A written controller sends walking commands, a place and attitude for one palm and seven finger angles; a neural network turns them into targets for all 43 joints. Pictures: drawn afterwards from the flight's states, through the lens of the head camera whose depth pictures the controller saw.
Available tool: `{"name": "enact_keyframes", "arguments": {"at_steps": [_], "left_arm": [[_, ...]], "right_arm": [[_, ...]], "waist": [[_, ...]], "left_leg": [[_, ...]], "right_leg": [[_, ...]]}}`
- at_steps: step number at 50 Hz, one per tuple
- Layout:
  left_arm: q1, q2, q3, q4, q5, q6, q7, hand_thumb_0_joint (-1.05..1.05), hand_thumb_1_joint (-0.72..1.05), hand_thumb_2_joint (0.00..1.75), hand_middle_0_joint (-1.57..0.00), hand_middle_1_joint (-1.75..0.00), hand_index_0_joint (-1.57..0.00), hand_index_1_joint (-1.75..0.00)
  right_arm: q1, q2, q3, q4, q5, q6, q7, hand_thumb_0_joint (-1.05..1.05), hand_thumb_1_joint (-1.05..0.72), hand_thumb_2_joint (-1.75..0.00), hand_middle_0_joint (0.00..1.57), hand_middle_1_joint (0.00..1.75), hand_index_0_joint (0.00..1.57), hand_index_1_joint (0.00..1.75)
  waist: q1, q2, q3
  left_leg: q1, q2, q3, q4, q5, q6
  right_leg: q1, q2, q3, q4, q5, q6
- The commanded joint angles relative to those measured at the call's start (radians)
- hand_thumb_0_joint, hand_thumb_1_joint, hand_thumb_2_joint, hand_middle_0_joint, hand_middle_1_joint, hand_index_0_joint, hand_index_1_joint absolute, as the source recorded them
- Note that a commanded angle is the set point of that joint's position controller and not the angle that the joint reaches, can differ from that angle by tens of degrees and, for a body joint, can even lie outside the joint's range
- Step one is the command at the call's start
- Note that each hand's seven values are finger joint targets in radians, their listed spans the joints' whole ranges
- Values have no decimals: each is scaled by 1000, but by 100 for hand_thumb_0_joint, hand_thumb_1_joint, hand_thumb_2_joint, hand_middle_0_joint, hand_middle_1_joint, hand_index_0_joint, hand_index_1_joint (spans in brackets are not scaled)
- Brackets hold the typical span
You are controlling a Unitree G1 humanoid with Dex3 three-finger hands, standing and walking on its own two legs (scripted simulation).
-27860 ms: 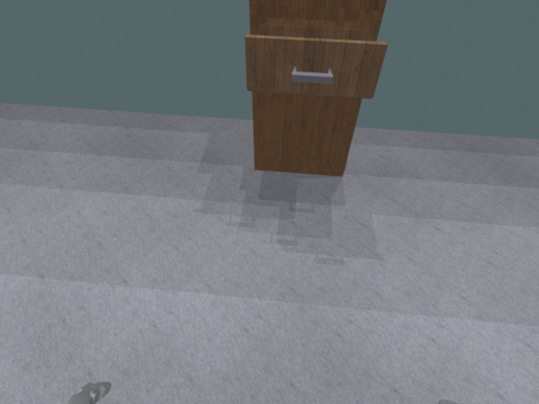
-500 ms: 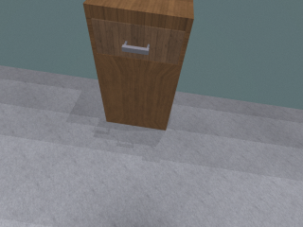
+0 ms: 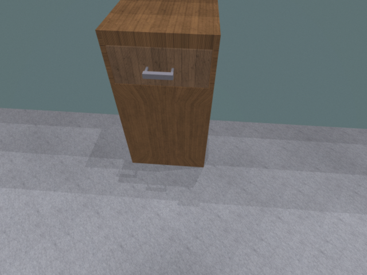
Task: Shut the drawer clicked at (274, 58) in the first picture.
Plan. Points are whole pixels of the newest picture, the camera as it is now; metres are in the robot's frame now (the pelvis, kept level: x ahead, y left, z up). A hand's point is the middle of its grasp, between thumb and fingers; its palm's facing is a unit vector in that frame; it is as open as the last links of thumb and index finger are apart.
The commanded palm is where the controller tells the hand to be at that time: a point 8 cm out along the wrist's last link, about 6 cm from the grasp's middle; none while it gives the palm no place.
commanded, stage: let the arm hang, fingers relaxed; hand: left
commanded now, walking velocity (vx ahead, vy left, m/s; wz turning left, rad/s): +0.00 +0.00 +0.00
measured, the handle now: (158, 72) +0.88 +0.15 -0.04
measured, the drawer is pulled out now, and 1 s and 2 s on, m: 0.00 0.00 0.00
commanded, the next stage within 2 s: look to check the result in 0.18 s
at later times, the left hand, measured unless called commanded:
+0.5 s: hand out of the picture -0.04 +0.12 -0.18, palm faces +0.05 -0.99 -0.15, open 7.3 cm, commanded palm none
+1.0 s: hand out of the picture -0.02 +0.10 -0.17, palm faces +0.06 -0.99 -0.16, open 7.3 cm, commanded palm none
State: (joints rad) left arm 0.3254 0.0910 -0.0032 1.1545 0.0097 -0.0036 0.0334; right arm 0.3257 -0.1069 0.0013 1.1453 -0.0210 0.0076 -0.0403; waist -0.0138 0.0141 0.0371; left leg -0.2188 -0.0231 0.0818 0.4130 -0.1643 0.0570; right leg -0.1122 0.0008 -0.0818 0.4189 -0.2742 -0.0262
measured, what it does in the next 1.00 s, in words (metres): stands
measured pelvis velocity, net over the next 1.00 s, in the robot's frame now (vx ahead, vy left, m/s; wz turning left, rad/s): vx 0.02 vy -0.04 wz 0.00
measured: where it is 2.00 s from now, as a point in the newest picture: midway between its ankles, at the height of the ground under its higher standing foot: outside the picture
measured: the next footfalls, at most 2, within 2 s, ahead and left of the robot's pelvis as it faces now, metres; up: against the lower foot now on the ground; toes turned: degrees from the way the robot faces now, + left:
none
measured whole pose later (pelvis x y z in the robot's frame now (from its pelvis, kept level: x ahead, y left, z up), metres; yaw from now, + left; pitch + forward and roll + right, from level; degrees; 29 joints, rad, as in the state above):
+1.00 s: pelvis +0.02 -0.04 +0.00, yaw +0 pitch -1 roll +1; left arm 0.34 0.07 0.00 1.17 0.01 -0.02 0.05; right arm 0.31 -0.09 -0.01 1.17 -0.02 0.00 -0.05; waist -0.01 0.02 0.05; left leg -0.21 0.02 0.06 0.43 -0.20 0.00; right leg -0.08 0.05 -0.10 0.40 -0.30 -0.08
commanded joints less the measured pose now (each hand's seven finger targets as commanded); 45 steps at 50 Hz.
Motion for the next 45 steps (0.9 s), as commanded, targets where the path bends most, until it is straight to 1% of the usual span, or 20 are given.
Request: {"name": "enact_keyframes", "arguments": {"at_steps": [1, 4, 7, 9, 11, 12, 16, 19, 21, 22, 25, 26, 28, 30, 35, 36, 37, 41, 43, 45], "left_arm": [[109, 82, 20, 4, -4, -5, 12, 0, 90, 90, -20, -30, -20, -30], [113, 74, 20, 8, -4, -4, 13, 0, 90, 90, -20, -30, -20, -30], [119, 71, 21, 9, -3, -7, 15, 0, 90, 90, -20, -30, -20, -30], [119, 63, 21, 12, -4, -9, 16, 0, 90, 90, -20, -30, -20, -30], [122, 60, 19, 15, -5, -10, 16, 0, 90, 90, -20, -30, -20, -30], [126, 63, 19, 13, -4, -11, 18, 0, 90, 90, -20, -30, -20, -30], [125, 57, 17, 18, -6, -11, 18, 0, 90, 90, -20, -30, -20, -30], [131, 56, 18, 20, -5, -13, 19, 0, 90, 90, -20, -30, -20, -30], [128, 57, 16, 21, -5, -13, 19, 0, 90, 90, -20, -30, -20, -30], [133, 58, 16, 21, -4, -15, 20, 0, 90, 90, -20, -30, -20, -30], [129, 56, 16, 22, -5, -15, 19, 0, 90, 90, -20, -30, -20, -30], [131, 55, 16, 22, -5, -16, 19, 0, 90, 90, -20, -30, -20, -30], [131, 56, 16, 23, -5, -17, 20, 0, 90, 90, -20, -30, -20, -30], [130, 54, 16, 22, -5, -17, 20, 0, 90, 90, -20, -30, -20, -30], [133, 59, 17, 20, -6, -21, 21, 0, 90, 90, -20, -30, -20, -30], [131, 57, 17, 20, -5, -21, 22, 0, 90, 90, -20, -30, -20, -30], [136, 59, 17, 21, -5, -22, 23, 0, 90, 90, -20, -30, -20, -30], [129, 63, 19, 19, -6, -21, 24, 0, 90, 90, -20, -30, -20, -30], [136, 63, 19, 18, -6, -22, 25, 0, 90, 90, -20, -30, -20, -30], [129, 65, 20, 16, -7, -22, 25, 0, 90, 90, -20, -30, -20, -30]], "right_arm": [[84, -76, -16, -11, 4, -12, -11, 0, -90, -90, 20, 30, 20, 30], [97, -63, -18, -4, 4, -10, -11, 0, -90, -90, 20, 30, 20, 30], [108, -63, -20, -2, 5, -11, -12, 0, -90, -90, 20, 30, 20, 30], [114, -54, -18, 2, 4, -12, -12, 0, -90, -90, 20, 30, 20, 30], [117, -52, -19, 6, 5, -11, -12, 0, -90, -90, 20, 30, 20, 30], [118, -51, -20, 6, 6, -10, -12, 0, -90, -90, 20, 30, 20, 30], [121, -44, -18, 11, 5, -8, -12, 0, -90, -90, 20, 30, 20, 30], [120, -39, -18, 12, 6, -8, -12, 0, -90, -90, 20, 30, 20, 30], [116, -41, -19, 11, 6, -7, -12, 0, -90, -90, 20, 30, 20, 30], [116, -47, -20, 9, 7, -7, -12, 0, -90, -90, 20, 30, 20, 30], [111, -41, -18, 12, 7, -8, -12, 0, -90, -90, 20, 30, 20, 30], [110, -43, -18, 11, 6, -9, -13, 0, -90, -90, 20, 30, 20, 30], [108, -43, -19, 12, 7, -8, -13, 0, -90, -90, 20, 30, 20, 30], [105, -40, -18, 13, 7, -7, -12, 0, -90, -90, 20, 30, 20, 30], [98, -42, -19, 12, 8, -9, -13, 0, -90, -90, 20, 30, 20, 30], [94, -43, -19, 14, 7, -9, -14, 0, -90, -90, 20, 30, 20, 30], [93, -46, -20, 12, 9, -8, -14, 0, -90, -90, 20, 30, 20, 30], [91, -41, -19, 16, 9, -6, -14, 0, -90, -90, 20, 30, 20, 30], [90, -42, -19, 17, 8, -6, -15, 0, -90, -90, 20, 30, 20, 30], [90, -43, -18, 19, 8, -7, -17, 0, -90, -90, 20, 30, 20, 30]], "waist": [[10, 6, 79], [9, 2, 96], [8, -4, 77], [7, -25, 83], [4, -11, 80], [6, -18, 82], [2, -5, 104], [3, -8, 90], [1, -12, 97], [2, -10, 86], [2, -11, 100], [1, -5, 90], [1, -18, 90], [3, -13, 106], [4, -24, 82], [4, -16, 90], [4, -20, 82], [4, -27, 98], [6, -32, 84], [5, -21, 81]], "left_leg": [[8, 128, -164, -109, -47, 9], [-4, 128, -162, -111, -74, 8], [10, 128, -160, -99, -38, 8], [7, 125, -152, -93, -29, 7], [23, 123, -143, -86, -19, 4], [22, 122, -144, -78, -9, 4], [19, 122, -140, -77, -17, 2], [26, 121, -134, -69, 1, 1], [27, 120, -131, -67, -9, -1], [37, 123, -131, -61, 10, -1], [33, 123, -127, -61, 14, -2], [40, 123, -127, -60, 26, -2], [40, 124, -124, -51, 37, -3], [34, 122, -122, -55, 25, -4], [49, 121, -116, -38, 67, -7], [50, 123, -111, -37, 74, -8], [52, 123, -111, -29, 83, -9], [41, 119, -106, -29, 71, -12], [47, 120, -100, -18, 89, -13], [47, 120, -100, -20, 97, -14]], "right_leg": [[-100, -94, 97, -94, 8, -32], [-113, -93, 95, -98, -11, -33], [-106, -91, 99, -95, 7, -34], [-107, -95, 100, -100, 11, -35], [-118, -97, 104, -103, 11, -35], [-120, -96, 106, -105, 12, -35], [-134, -96, 107, -108, 2, -37], [-124, -98, 110, -112, 17, -36], [-135, -98, 113, -116, 3, -38], [-131, -97, 115, -115, 15, -38], [-132, -98, 113, -117, 23, -36], [-127, -99, 114, -115, 34, -36], [-123, -99, 114, -120, 40, -35], [-130, -101, 116, -123, 31, -37], [-108, -105, 122, -127, 80, -32], [-111, -105, 118, -126, 92, -31], [-106, -103, 120, -125, 105, -27], [-100, -109, 122, -134, 117, -21], [-85, -111, 117, -130, 161, -14], [-73, -111, 117, -127, 183, -13]]}}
